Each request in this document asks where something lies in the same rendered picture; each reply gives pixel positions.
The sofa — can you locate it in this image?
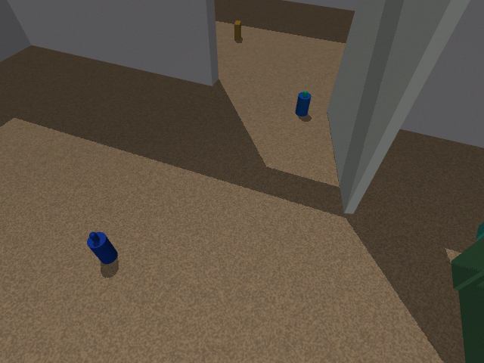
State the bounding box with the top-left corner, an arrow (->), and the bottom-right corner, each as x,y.
451,236 -> 484,363

